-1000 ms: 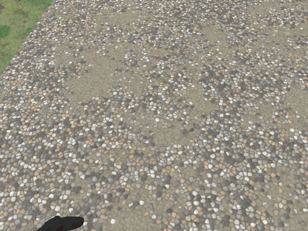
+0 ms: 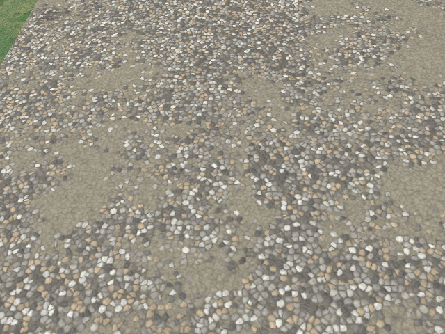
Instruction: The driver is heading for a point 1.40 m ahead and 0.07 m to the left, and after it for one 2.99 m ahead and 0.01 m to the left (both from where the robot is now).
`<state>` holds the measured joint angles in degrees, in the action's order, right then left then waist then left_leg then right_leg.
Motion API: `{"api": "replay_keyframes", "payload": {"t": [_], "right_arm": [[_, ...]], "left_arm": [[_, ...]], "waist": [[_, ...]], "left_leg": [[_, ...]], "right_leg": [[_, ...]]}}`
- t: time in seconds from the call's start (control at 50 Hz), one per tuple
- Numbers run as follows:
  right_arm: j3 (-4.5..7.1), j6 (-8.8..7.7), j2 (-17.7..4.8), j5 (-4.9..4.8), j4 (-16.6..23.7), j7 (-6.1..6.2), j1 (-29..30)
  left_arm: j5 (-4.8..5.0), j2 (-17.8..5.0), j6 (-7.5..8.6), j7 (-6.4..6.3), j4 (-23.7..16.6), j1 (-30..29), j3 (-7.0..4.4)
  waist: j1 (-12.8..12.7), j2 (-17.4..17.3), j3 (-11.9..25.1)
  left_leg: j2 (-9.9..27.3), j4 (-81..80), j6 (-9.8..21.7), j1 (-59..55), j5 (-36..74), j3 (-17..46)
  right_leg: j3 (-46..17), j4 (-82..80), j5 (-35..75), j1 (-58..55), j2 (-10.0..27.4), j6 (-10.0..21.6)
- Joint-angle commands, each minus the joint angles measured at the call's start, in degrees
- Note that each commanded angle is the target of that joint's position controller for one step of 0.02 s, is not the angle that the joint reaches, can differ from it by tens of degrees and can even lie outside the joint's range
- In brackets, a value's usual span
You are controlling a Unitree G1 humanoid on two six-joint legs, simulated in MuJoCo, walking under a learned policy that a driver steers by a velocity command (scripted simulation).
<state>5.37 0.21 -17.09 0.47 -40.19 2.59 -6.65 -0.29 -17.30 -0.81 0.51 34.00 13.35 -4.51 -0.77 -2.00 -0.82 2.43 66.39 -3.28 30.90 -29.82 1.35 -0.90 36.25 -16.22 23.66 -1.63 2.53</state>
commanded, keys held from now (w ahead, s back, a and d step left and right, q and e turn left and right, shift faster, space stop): e+shift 0.08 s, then shift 0.68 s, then w+shift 0.24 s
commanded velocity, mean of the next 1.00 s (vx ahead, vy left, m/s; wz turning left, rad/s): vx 0.09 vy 0.00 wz -0.28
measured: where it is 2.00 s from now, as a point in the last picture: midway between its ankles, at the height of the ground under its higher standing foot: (294, 241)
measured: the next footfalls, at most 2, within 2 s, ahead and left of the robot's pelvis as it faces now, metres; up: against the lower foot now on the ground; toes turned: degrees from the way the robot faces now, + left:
left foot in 0.34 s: +0.11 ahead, +0.12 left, +0.00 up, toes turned -16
right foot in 0.64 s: -0.01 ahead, -0.12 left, +0.00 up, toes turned -11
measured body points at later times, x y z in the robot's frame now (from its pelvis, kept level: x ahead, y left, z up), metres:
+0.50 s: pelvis +0.02 +0.02 +0.01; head +0.04 +0.04 +0.46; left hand +0.26 +0.24 -0.09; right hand +0.09 -0.27 -0.08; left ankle +0.07 +0.13 -0.73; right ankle -0.04 -0.10 -0.67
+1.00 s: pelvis +0.06 +0.02 +0.01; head +0.06 +0.03 +0.46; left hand +0.17 +0.27 -0.11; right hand +0.14 -0.28 -0.07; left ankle +0.11 +0.13 -0.70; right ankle -0.05 -0.11 -0.73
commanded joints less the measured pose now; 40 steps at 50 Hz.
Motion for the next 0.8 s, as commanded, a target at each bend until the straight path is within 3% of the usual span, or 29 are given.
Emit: {"api": "replay_keyframes", "payload": {"t": [0.02, 0.08, 0.14, 0.26, 0.32, 0.34, 0.36, 0.38, 0.4, 0.42, 0.46, 0.48, 0.52, 0.54, 0.58, 0.62, 0.64, 0.66, 0.68, 0.7, 0.76, 0.78, 0.8], "right_arm": [[1.40, -1.28, -5.38, 0.49, 5.50, 0.71, 3.39], [0.77, -1.44, -3.08, 0.09, 4.37, -0.15, 2.22], [-0.04, -1.28, -2.25, -0.10, 3.17, -0.76, 1.62], [-0.03, -1.68, -3.89, -0.41, 3.85, -1.87, 1.64], [0.01, -2.63, -3.47, 0.02, 3.44, -2.53, -1.51], [0.39, -2.80, -5.81, 1.18, 4.05, -2.39, -1.98], [1.06, -2.50, -9.93, 2.06, 4.58, -2.05, -0.08], [0.31, -2.56, -6.66, 2.59, 4.22, -1.97, -0.89], [-0.02, -2.73, -5.54, 1.98, 4.72, -1.82, -0.76], [0.12, -2.60, -5.83, 1.22, 4.57, -1.54, -0.84], [-0.10, -2.31, -5.63, 0.04, 4.58, -1.16, 0.10], [-0.40, -1.90, -4.97, 0.03, 4.50, -1.14, 0.71], [-0.71, -0.94, -3.74, 0.12, 4.25, -1.30, 1.22], [-0.68, -0.55, -3.78, 0.10, 3.78, -1.33, -0.26], [-0.62, -0.04, -4.41, -0.24, 3.25, -1.43, -1.94], [-1.04, -0.33, -3.52, -0.89, 2.55, -1.60, -3.91], [-1.33, -1.02, -3.02, -0.43, 2.38, -1.88, -5.01], [-1.62, -1.97, -2.01, 0.61, 2.78, -2.38, -6.57], [-2.04, -2.42, -0.97, 1.21, 2.72, -2.48, -4.33], [-1.80, -2.44, -2.12, 1.24, 2.75, -2.46, -1.78], [-1.58, -1.72, -1.83, 0.48, 2.47, -1.84, -1.50], [-1.46, -1.55, -1.80, 0.18, 1.83, -1.68, -2.85], [-1.14, -1.64, -2.02, -0.62, 1.73, -1.71, -3.01]], "left_arm": [[1.59, -9.50, 0.30, -1.81, -5.16, -2.97, -2.68], [0.98, -9.18, -0.76, -2.92, -5.88, -3.70, -2.77], [1.00, -9.14, -1.02, -3.43, -5.79, -3.74, -2.71], [0.18, -8.43, -1.53, -1.90, -5.47, -4.39, -1.69], [0.78, -6.76, -1.53, -1.74, -5.12, -5.61, -0.81], [0.18, -4.83, -1.22, -1.80, -4.88, -3.67, -0.23], [-0.21, -3.45, -0.64, -1.63, -4.95, 0.07, 0.08], [-0.40, -5.93, -0.09, -1.75, -5.45, -2.77, -0.64], [0.18, -8.79, -0.01, -1.89, -5.26, -5.02, -1.67], [0.56, -8.69, -0.30, -2.00, -4.45, -5.53, -2.04], [0.55, -5.81, -1.13, -2.02, -2.84, -4.03, -1.60], [0.67, -3.70, -1.31, -1.83, -2.20, -3.27, -0.91], [0.71, -0.23, -1.15, -1.43, -1.67, -3.63, 0.47], [0.78, 0.51, -1.01, -1.28, -1.69, -4.73, 0.81], [1.22, -0.47, -0.90, -1.14, -0.62, -3.71, 0.36], [0.48, -1.27, -0.78, -1.03, 0.86, -1.71, 0.19], [-0.35, -3.64, -0.74, -1.28, 0.18, -1.44, -0.09], [-0.87, -7.29, -0.75, -1.59, 0.35, -2.03, -0.87], [-1.05, -4.13, -0.47, -1.10, 1.00, -2.57, -0.36], [-1.24, -1.53, -0.08, -0.76, 0.59, -3.33, 0.38], [-0.95, -1.88, 1.17, -0.95, 1.36, -2.44, 0.49], [-0.53, -3.01, 1.14, -1.25, 2.19, 0.67, 0.06], [0.04, -5.48, 0.93, -1.32, 2.74, 3.76, -0.78]], "waist": [[1.57, 7.65, 7.73], [1.98, 7.70, 8.50], [1.01, 8.87, 9.53], [-0.90, 11.47, 7.48], [1.50, 10.39, 6.55], [0.57, 5.64, 6.86], [-3.77, -7.46, 5.73], [-1.47, -13.03, 5.85], [0.34, -10.31, 5.10], [0.72, -7.36, 5.11], [0.37, -4.57, 4.54], [-0.18, -4.26, 4.46], [0.28, -6.92, 5.25], [1.49, -8.43, 5.76], [1.64, -9.16, 6.54], [0.92, -7.55, 6.08], [1.47, -4.06, 6.66], [4.37, 4.94, 6.82], [3.40, 9.34, 6.32], [2.20, 7.49, 4.07], [1.92, 6.83, 0.98], [1.05, 7.80, 2.91], [-0.30, 10.46, 1.05]], "left_leg": [[-0.82, 2.14, 0.97, 11.29, 6.64, 5.03], [-4.12, -6.79, 0.07, 7.03, 11.73, 4.30], [-4.18, -15.44, -0.72, 2.94, 13.96, 4.05], [-3.60, -24.58, 0.60, -5.13, 10.36, 2.65], [-2.60, -40.49, 3.19, -15.60, 21.31, 1.93], [3.67, -43.35, 5.33, -20.05, 27.25, 8.11], [12.28, -45.39, 11.58, -21.29, 37.70, 18.00], [18.34, -48.51, 19.15, -17.65, 36.69, 25.98], [18.05, -48.61, 20.42, -18.27, 34.14, 25.94], [16.08, -47.90, 19.12, -19.41, 32.31, 23.22], [13.17, -46.59, 16.55, -20.11, 32.55, 17.87], [10.80, -46.26, 15.36, -19.31, 33.64, 14.21], [7.10, -45.19, 13.81, -19.55, 34.24, 9.07], [6.92, -44.69, 14.16, -20.72, 34.33, 8.82], [7.36, -43.15, 14.48, -21.89, 33.16, 9.61], [6.51, -42.15, 11.56, -18.99, 30.90, 9.36], [5.67, -40.86, 8.38, -15.86, 27.03, 8.50], [1.47, -38.89, 5.35, -13.72, 21.92, 3.66], [-0.44, -38.80, 2.80, -17.82, 17.80, 0.83], [-0.65, -37.96, 1.81, -18.81, 18.52, 0.72], [-0.32, -37.18, 2.62, -18.74, 21.54, 1.14], [-2.73, -34.35, 2.91, -17.86, 12.07, -1.70], [-5.09, -29.71, 3.04, -12.55, 2.65, -4.54]], "right_leg": [[-21.19, -14.69, 24.32, -14.45, 13.60, 10.01], [-20.33, -14.85, 20.10, -12.15, 10.25, 8.95], [-20.17, -13.75, 16.04, -11.89, 10.24, 8.52], [-25.38, -11.92, 15.61, -8.93, 10.88, 9.81], [-24.99, -9.23, 12.68, -6.69, 7.69, 6.63], [-22.23, -5.08, 4.42, -3.97, 4.44, 3.42], [-12.68, 2.90, -9.07, 0.99, -3.73, -0.46], [-8.95, 9.65, -16.56, 1.92, -3.47, -3.35], [-8.88, 17.36, -17.73, 3.44, -1.85, -4.88], [-8.68, 22.42, -17.01, 5.24, -1.93, -5.92], [-8.88, 25.82, -14.33, 6.06, -0.98, -7.31], [-7.04, 23.02, -13.34, 4.25, -0.69, -7.65], [-2.62, 12.52, -11.92, -0.39, 0.65, -7.96], [-1.54, 7.51, -11.82, -2.13, 0.96, -7.92], [-0.04, -3.30, -5.80, -6.49, 0.66, -7.39], [-0.33, -15.33, 5.88, -14.04, 0.64, -5.27], [-4.46, -14.59, 11.39, -17.85, 4.28, -3.51], [-8.11, -10.69, 15.22, -17.17, 7.87, -0.56], [-8.49, -11.81, 6.05, -10.64, 7.60, 1.42], [-8.32, -13.06, 1.40, -8.03, 6.72, 1.04], [-7.25, -13.10, 1.30, -5.64, 5.49, -0.92], [-7.32, -14.07, -9.46, -7.09, 4.95, 0.05], [-11.74, -17.24, -25.00, -7.54, 7.10, 2.62]]}}
Velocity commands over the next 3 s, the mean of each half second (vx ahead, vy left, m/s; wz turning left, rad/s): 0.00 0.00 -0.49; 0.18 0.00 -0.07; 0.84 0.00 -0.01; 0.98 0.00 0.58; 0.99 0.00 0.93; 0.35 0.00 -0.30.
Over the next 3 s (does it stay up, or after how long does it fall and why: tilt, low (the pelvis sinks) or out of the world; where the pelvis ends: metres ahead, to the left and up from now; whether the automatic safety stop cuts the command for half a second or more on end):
stays up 1.51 0.02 0.01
